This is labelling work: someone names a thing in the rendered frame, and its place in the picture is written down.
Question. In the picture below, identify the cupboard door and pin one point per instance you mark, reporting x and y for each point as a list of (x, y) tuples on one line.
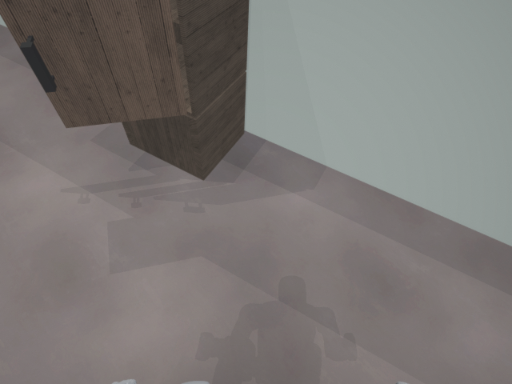
[(113, 60)]

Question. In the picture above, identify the handle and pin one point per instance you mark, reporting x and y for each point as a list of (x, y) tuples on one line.
[(37, 64)]

